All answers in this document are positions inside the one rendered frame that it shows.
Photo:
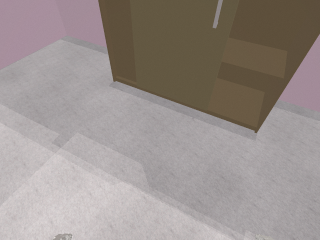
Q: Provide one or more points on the wardrobe door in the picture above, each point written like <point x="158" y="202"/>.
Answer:
<point x="177" y="51"/>
<point x="121" y="32"/>

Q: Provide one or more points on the handle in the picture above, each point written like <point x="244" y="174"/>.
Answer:
<point x="219" y="5"/>

